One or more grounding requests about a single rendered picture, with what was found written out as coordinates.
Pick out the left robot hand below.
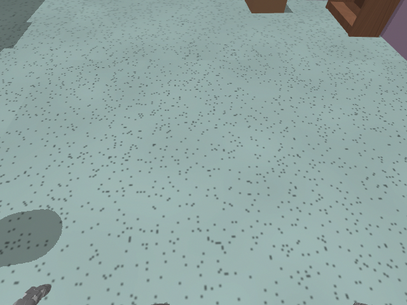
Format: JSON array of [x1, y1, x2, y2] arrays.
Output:
[[13, 284, 52, 305]]

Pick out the bookshelf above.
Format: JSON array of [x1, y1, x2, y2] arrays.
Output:
[[326, 0, 400, 37]]

